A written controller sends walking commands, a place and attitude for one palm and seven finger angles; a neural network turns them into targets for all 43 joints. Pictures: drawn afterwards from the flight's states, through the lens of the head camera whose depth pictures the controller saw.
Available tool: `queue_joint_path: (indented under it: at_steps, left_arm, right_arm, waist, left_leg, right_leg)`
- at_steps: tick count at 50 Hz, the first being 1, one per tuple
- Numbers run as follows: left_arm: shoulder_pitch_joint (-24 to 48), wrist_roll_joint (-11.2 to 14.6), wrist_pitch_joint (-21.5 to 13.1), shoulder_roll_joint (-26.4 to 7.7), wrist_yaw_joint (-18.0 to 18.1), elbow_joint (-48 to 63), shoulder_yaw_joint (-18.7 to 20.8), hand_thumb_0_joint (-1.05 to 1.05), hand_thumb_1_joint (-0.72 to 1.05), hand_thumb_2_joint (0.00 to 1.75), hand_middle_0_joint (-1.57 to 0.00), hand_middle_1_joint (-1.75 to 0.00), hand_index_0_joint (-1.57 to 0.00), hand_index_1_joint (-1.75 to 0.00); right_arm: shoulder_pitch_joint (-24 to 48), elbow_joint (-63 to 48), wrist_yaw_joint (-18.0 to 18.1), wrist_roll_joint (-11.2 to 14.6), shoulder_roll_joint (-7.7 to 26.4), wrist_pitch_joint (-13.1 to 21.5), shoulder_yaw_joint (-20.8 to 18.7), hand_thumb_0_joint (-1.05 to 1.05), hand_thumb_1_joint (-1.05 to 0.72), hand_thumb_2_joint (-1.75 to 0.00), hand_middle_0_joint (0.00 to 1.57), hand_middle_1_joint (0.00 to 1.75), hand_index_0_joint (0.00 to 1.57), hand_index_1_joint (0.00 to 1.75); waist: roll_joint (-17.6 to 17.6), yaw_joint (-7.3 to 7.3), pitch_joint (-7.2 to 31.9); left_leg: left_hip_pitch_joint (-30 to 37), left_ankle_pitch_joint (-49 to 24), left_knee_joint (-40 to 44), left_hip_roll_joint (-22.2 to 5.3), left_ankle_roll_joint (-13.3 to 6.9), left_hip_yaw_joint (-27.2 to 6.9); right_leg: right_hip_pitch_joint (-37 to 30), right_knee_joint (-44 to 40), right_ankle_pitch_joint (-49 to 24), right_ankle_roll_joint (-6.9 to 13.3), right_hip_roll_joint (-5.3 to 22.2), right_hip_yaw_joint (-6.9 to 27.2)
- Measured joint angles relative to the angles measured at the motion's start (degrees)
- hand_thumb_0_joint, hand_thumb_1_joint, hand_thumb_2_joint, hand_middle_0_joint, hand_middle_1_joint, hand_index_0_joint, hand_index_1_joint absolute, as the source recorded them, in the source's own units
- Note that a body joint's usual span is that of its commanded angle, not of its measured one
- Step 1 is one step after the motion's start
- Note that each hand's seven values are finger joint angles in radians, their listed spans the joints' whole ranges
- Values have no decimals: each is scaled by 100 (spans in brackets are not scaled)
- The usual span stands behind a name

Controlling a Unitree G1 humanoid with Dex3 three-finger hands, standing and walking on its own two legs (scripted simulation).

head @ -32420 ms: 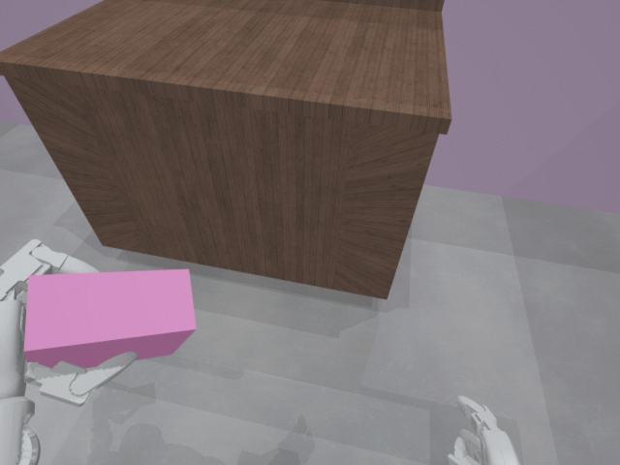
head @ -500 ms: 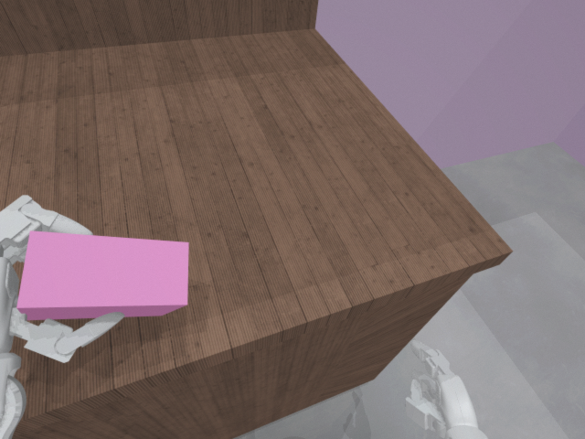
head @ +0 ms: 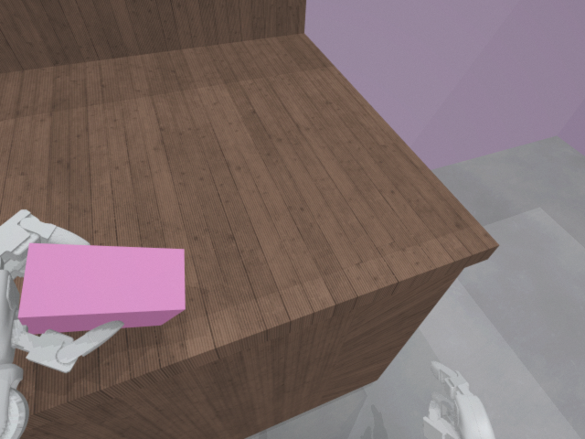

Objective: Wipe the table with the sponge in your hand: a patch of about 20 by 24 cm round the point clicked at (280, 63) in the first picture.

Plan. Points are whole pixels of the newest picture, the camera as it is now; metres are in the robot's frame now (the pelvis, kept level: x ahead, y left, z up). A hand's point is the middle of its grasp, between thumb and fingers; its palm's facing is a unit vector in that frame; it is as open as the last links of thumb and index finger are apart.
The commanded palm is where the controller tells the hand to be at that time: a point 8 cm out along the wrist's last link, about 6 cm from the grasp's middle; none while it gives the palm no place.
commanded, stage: shuffle to correct the standing spot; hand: left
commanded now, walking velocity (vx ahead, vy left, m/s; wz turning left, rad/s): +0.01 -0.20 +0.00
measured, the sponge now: (130, 290) +0.24 +0.20 +0.13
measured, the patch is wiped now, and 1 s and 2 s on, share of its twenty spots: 0.00 0.00 0.00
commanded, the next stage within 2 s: none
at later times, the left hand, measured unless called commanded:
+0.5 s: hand (131, 282) +0.23 +0.19 +0.16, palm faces +0.35 -0.85 -0.40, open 10.5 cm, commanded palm +0.17 +0.22 +0.17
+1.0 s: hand (155, 284) +0.23 +0.17 +0.16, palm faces +0.32 -0.86 -0.40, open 10.5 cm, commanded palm +0.17 +0.21 +0.17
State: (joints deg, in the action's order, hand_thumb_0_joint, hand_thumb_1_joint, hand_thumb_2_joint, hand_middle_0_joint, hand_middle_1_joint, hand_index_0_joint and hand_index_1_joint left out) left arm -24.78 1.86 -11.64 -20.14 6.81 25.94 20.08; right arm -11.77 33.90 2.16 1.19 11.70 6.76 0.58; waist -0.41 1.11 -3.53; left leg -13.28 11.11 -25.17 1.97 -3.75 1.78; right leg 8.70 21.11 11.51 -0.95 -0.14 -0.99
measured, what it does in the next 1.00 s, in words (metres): shifts its weight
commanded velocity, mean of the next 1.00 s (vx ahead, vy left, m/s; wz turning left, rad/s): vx -0.01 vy -0.20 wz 0.00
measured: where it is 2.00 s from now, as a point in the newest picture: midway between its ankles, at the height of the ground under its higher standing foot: outside the picture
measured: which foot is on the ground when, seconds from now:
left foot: down 0.00-1.00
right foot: down 0.00-1.00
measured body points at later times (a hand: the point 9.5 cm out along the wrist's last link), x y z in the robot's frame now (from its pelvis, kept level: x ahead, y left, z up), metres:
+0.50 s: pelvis +0.01 -0.05 +0.00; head +0.04 -0.05 +0.45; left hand +0.21 +0.23 +0.18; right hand +0.19 -0.28 -0.08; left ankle +0.03 +0.07 -0.74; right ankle +0.00 -0.13 -0.74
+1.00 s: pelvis +0.01 -0.07 -0.01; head +0.05 -0.06 +0.44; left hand +0.21 +0.21 +0.18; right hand +0.18 -0.31 -0.09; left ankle +0.03 +0.07 -0.74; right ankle +0.00 -0.13 -0.74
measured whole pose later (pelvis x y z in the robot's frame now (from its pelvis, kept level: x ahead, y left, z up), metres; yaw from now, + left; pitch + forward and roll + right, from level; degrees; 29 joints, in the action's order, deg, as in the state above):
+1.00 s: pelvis +0.01 -0.07 -0.01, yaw -1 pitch +0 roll -1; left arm -27.6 5.8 -7.5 -23.2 5.5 32.5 21.9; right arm -11.0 31.8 2.0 1.6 11.3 3.2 -0.9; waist 0.2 -0.1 -4.3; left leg -17.1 15.4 -32.3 -4.3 2.1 -0.5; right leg 12.0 26.8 15.2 4.9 -6.4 -2.9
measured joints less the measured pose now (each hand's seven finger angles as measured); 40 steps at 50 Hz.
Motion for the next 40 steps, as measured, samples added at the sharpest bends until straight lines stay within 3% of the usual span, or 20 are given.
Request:
queue_joint_path:
  at_steps: [13,31,40]
  left_arm:
    - [153,88,175,-17,-44,-14,24,-1,-54,103,-69,-131,-70,-132]
    - [-158,356,412,-150,-112,425,133,-1,-54,103,-69,-131,-70,-132]
    - [-242,391,434,-188,-95,540,138,-1,-54,103,-69,-131,-70,-132]
  right_arm:
    - [77,-146,-45,7,-97,-81,5,2,-90,-90,20,30,21,30]
    - [108,-207,-23,45,62,-267,-167,2,-90,-90,20,30,21,30]
    - [48,-134,20,53,104,-352,-239,2,-90,-90,20,30,21,30]
  waist:
    - [91,45,-4]
    - [-21,-65,9]
    - [58,-138,9]
  left_leg:
    - [9,-22,80,-121,171,-21]
    - [-321,397,-610,-557,524,-200]
    - [-339,522,-794,-592,569,-229]
  right_leg:
    - [87,100,67,163,-121,-11]
    - [276,469,332,561,-562,-161]
    - [318,707,489,598,-594,-192]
